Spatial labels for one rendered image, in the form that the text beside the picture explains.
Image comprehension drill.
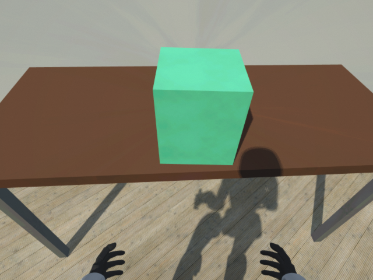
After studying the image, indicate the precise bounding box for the right robot hand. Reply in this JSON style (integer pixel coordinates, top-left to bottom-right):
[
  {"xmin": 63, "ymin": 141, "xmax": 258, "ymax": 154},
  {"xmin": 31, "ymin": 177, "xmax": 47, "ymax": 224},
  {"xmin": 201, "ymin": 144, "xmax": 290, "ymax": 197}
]
[{"xmin": 260, "ymin": 243, "xmax": 296, "ymax": 280}]

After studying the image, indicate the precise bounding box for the left robot hand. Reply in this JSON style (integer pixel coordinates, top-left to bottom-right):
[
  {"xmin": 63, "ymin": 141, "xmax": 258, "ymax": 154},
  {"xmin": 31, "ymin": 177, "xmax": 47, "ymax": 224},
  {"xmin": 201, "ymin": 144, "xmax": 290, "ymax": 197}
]
[{"xmin": 89, "ymin": 243, "xmax": 125, "ymax": 280}]

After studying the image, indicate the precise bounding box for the table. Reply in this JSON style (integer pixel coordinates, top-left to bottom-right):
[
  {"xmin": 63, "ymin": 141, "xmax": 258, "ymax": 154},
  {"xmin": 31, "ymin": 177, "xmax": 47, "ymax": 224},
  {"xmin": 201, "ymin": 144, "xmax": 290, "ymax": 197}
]
[{"xmin": 0, "ymin": 65, "xmax": 373, "ymax": 258}]

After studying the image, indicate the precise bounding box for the carton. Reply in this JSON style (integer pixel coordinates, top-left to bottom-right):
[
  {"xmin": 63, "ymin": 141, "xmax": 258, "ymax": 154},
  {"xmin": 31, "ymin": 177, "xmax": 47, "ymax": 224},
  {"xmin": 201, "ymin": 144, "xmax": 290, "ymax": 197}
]
[{"xmin": 153, "ymin": 47, "xmax": 254, "ymax": 165}]

